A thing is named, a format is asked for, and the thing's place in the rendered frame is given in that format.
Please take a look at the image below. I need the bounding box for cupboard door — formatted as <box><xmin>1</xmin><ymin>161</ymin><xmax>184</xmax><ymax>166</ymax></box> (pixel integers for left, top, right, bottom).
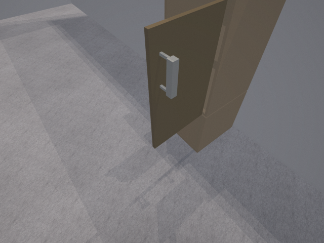
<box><xmin>144</xmin><ymin>0</ymin><xmax>228</xmax><ymax>149</ymax></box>

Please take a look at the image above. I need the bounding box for handle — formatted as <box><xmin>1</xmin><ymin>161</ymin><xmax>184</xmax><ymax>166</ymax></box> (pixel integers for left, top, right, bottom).
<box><xmin>159</xmin><ymin>52</ymin><xmax>179</xmax><ymax>99</ymax></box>

